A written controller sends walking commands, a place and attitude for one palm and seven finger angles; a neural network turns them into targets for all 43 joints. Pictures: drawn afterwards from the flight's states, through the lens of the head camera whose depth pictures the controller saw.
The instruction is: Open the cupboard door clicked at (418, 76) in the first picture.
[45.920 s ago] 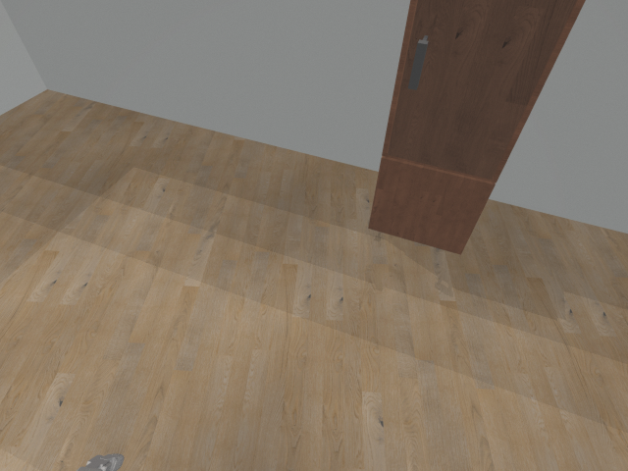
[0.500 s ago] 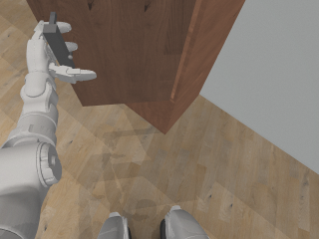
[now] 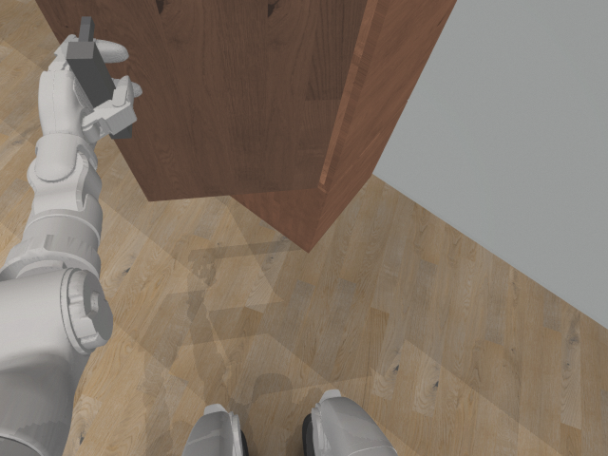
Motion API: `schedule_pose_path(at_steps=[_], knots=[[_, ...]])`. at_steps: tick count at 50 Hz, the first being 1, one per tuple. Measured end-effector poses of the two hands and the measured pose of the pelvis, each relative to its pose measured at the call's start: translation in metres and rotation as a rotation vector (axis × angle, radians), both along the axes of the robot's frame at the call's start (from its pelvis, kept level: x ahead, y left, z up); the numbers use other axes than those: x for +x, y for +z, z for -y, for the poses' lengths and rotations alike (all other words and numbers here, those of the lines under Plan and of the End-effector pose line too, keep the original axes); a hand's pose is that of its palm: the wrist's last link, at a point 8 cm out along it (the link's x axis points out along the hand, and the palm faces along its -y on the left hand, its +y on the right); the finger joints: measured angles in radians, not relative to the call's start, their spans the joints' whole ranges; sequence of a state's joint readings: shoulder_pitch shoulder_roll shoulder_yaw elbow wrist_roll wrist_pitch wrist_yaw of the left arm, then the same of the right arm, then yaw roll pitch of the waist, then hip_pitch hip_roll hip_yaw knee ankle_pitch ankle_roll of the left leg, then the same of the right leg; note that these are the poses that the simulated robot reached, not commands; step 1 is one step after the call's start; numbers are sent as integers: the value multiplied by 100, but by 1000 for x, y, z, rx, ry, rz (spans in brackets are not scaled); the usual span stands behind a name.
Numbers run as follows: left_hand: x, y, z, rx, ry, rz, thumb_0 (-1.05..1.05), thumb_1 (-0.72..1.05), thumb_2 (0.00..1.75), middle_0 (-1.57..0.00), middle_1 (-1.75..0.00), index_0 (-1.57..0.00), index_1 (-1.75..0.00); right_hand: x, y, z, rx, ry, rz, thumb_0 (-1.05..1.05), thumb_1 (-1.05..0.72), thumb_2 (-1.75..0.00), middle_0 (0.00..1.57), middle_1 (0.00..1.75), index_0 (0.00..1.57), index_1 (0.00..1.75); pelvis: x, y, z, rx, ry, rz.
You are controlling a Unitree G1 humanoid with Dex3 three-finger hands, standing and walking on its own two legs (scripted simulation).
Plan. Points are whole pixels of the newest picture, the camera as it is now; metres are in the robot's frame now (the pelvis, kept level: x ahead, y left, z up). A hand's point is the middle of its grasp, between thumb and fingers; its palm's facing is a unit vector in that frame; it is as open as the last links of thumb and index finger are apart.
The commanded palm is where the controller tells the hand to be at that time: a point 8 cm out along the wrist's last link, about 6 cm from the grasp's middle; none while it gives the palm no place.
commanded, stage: close the thumb around the handle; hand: left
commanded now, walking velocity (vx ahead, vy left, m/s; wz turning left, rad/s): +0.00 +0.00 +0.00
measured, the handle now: (105, 81) +0.58 +0.19 +0.08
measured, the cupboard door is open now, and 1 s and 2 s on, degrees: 46 86 88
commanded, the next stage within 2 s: pull the door open along its arc in 0.02 s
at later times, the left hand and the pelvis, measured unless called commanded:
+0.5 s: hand (132, 132) +0.50 +0.15 +0.08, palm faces +0.02 -1.00 +0.00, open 5.8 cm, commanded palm +0.43 +0.19 +0.08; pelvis +0.02 +0.00 +0.01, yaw -1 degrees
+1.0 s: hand (238, 253) +0.34 +0.04 +0.09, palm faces +0.34 -0.94 -0.02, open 6.4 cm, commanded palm +0.26 +0.10 +0.08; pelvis +0.03 -0.04 +0.03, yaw +2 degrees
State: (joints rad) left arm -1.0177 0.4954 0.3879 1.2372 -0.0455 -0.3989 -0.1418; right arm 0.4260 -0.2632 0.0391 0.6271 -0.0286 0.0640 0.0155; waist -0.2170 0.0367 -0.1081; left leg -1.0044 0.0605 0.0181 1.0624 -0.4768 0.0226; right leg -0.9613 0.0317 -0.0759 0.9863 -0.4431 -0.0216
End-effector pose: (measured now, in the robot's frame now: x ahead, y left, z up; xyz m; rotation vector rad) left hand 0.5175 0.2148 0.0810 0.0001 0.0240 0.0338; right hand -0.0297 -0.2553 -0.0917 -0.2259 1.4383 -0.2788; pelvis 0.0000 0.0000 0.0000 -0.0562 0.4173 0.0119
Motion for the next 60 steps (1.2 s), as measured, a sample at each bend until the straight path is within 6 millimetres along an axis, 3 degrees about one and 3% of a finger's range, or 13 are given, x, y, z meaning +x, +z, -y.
schedule_pose_path(at_steps=[14,22,30,39,46,52,60], knots=[[-2,0,1,0,10,1,1,68,83,-40,-134,-40,-135,2,-1,-4,13,-5,4,0,-90,-90,21,30,20,30,2,1,-3,1,-5,0],[-24,0,6,0,-2,11,1,70,76,-40,-135,-40,-135,21,2,-6,45,-18,48,0,-90,-90,21,30,20,30,11,9,-3,12,-20,28],[-79,-1,24,-31,10,33,1,67,71,-38,-135,-39,-135,75,9,-5,84,16,197,0,-90,-90,21,30,20,30,23,22,-2,24,-29,78],[-163,1,82,-57,241,32,2,64,69,-35,-135,-39,-135,170,17,-14,143,167,429,0,-90,-90,20,30,20,30,29,26,7,45,-20,142],[-207,6,118,-26,332,-18,3,63,68,-35,-133,-39,-134,230,33,-24,169,248,582,0,-90,-90,20,30,20,30,32,28,24,63,0,195],[-226,9,139,11,310,-37,3,62,67,-32,-129,-36,-132,251,41,-21,188,271,655,0,-90,-90,20,30,20,30,35,29,42,76,20,224],[-231,9,150,27,370,-30,3,63,71,-30,-127,-33,-132,241,28,5,178,301,617,0,-90,-90,21,30,20,30,31,27,60,92,52,224]])
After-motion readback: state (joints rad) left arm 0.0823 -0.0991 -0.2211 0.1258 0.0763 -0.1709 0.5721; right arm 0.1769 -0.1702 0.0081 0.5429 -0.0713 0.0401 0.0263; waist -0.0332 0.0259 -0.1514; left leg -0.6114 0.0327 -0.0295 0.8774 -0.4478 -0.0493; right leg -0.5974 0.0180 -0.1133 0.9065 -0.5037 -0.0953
